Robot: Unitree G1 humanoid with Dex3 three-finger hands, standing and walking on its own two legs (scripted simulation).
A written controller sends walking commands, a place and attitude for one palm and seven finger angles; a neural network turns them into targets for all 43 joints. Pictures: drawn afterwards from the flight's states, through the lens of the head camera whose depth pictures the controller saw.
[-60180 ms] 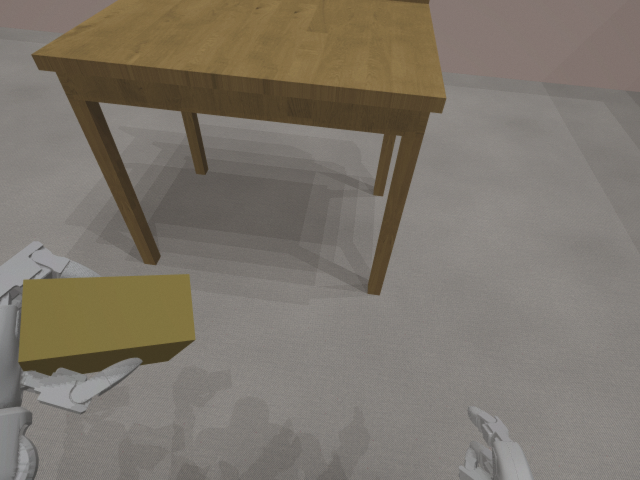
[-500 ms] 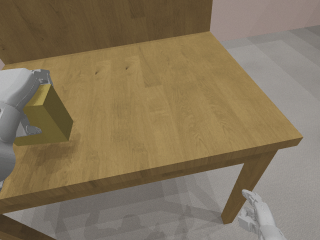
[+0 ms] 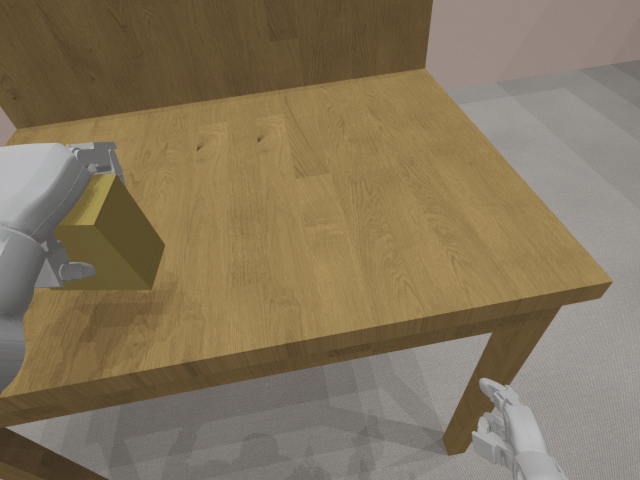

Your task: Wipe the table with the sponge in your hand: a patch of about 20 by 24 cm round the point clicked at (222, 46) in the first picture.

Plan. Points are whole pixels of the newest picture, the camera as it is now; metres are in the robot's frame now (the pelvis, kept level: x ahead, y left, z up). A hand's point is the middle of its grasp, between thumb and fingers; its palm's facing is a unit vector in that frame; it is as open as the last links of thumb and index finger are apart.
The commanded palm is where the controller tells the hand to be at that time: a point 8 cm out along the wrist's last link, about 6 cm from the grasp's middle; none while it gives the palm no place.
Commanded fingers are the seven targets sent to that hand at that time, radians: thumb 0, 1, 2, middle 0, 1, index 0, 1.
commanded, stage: bring the sponge back beside the body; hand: left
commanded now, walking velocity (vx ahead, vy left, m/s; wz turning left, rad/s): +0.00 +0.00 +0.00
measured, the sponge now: (91, 248) +0.26 +0.31 +0.19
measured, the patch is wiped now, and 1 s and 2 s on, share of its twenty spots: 1.00 1.00 1.00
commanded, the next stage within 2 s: step back with the hand held close in 1.30 s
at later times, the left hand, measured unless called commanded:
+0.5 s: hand (44, 239) +0.22 +0.29 +0.25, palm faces +0.27 +0.02 -0.96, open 10.1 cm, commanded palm +0.16 +0.30 +0.29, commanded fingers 0.00 0.10 1.30 -1.20 -1.60 -1.20 -1.60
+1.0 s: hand (63, 285) +0.18 +0.26 +0.23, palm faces +0.29 -0.06 -0.95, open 10.1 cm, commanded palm +0.13 +0.26 +0.29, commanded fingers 0.00 0.10 1.30 -1.20 -1.60 -1.20 -1.60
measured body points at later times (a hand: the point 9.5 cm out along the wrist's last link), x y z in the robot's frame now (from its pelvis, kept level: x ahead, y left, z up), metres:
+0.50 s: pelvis -0.02 -0.01 +0.00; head -0.04 -0.05 +0.45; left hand +0.20 +0.29 +0.30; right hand +0.25 -0.18 -0.07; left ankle -0.01 +0.11 -0.74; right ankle +0.01 -0.11 -0.74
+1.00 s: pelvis -0.03 -0.02 +0.00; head -0.06 -0.08 +0.44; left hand +0.16 +0.26 +0.28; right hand +0.23 -0.21 -0.07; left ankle -0.01 +0.11 -0.74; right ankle +0.01 -0.11 -0.74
